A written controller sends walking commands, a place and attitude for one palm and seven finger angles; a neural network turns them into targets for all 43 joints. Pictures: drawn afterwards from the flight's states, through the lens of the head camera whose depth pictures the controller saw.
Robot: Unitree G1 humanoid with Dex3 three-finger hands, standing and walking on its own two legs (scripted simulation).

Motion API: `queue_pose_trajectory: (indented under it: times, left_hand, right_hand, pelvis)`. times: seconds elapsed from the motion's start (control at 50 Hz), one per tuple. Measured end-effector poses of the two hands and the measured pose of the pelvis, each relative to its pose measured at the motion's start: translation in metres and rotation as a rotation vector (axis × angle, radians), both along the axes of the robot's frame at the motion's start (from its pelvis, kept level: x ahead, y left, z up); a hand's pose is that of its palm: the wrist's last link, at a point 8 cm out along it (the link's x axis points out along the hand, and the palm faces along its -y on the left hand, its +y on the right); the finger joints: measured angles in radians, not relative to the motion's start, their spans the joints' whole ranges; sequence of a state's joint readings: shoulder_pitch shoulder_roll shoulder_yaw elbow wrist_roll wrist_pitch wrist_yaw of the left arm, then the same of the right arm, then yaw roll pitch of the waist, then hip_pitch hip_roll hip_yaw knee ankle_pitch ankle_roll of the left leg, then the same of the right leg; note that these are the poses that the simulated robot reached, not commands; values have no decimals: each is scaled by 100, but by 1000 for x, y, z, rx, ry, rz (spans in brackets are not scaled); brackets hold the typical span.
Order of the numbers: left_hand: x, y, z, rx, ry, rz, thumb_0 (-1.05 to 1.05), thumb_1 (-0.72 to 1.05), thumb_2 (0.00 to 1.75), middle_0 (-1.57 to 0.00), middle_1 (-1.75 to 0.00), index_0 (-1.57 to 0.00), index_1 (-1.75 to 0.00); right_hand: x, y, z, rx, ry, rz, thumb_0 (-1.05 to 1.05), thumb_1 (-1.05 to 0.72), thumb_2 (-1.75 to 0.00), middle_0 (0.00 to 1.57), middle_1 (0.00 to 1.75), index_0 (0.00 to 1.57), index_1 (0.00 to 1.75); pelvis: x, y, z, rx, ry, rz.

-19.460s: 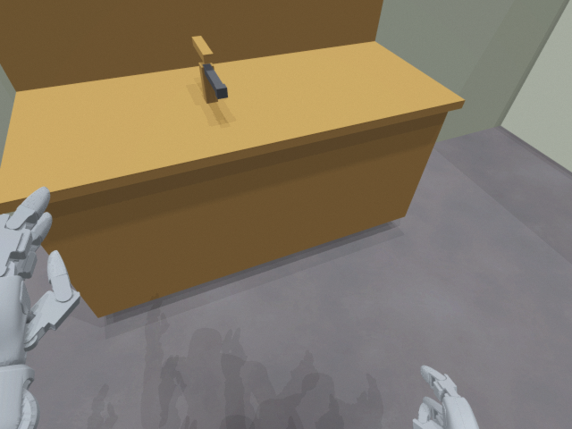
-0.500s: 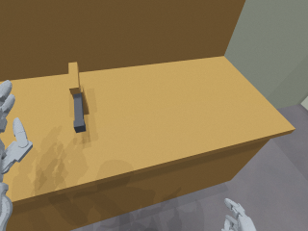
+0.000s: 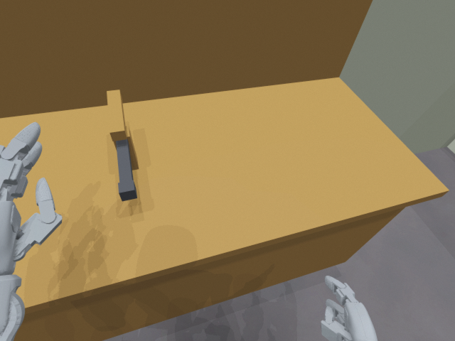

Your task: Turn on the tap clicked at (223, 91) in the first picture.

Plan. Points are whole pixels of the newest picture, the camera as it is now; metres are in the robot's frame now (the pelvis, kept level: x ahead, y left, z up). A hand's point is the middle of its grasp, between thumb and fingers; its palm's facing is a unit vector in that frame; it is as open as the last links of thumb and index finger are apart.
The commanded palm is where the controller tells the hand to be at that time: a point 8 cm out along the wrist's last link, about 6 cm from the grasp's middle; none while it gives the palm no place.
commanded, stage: come to a stop and stand still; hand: left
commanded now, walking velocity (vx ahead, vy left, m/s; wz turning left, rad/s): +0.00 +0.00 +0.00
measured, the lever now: (127, 190) +0.36 +0.23 +0.03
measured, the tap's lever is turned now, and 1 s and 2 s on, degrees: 0 0 0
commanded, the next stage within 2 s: look again from close up in 0.06 s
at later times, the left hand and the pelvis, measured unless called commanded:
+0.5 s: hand (84, 228) +0.22 +0.21 +0.15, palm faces +0.36 -0.86 -0.36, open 7.4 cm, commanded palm +0.16 +0.25 +0.17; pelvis +0.00 -0.03 +0.00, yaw +0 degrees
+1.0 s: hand (117, 221) +0.23 +0.17 +0.16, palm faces +0.31 -0.88 -0.37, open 7.4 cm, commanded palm +0.17 +0.21 +0.17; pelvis +0.00 -0.06 +0.00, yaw -1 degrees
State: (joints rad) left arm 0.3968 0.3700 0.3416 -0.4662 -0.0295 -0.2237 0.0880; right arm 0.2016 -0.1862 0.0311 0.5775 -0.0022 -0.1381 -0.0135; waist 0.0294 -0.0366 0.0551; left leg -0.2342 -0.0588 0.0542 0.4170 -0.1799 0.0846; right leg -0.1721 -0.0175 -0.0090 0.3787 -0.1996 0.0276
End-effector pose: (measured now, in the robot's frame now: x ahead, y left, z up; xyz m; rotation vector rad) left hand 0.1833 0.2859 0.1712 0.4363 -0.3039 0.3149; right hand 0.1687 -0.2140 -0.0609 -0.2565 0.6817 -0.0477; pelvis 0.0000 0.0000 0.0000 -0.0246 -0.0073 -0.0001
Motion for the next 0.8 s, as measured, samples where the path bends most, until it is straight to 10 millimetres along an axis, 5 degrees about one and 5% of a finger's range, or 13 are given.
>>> queue_pose_trajectory:
  times: [0.46,0.8]
  left_hand:
    - [-8,-30,-6,-32,56,28,1,89,90,-21,-30,-21,-31]
    - [0,-43,0,-22,47,11,1,89,90,-21,-30,-21,-31]
  right_hand:
    - [-6,-41,-2,-2,0,-45,1,-91,-90,21,30,20,30]
    - [-4,-51,-1,13,4,-55,1,-91,-90,21,30,20,30]
  pelvis:
    - [-3,-29,2,-2,0,3]
    - [1,-45,2,11,8,-6]
